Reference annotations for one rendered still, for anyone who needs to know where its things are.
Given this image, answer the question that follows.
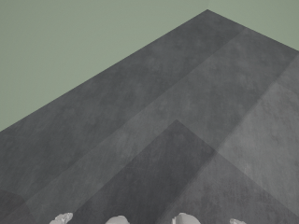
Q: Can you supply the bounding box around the right robot thigh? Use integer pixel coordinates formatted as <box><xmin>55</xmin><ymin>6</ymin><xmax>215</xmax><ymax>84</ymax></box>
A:
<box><xmin>171</xmin><ymin>214</ymin><xmax>201</xmax><ymax>224</ymax></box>

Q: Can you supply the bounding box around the left robot hand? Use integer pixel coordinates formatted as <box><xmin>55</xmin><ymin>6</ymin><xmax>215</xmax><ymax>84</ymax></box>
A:
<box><xmin>50</xmin><ymin>213</ymin><xmax>73</xmax><ymax>224</ymax></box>

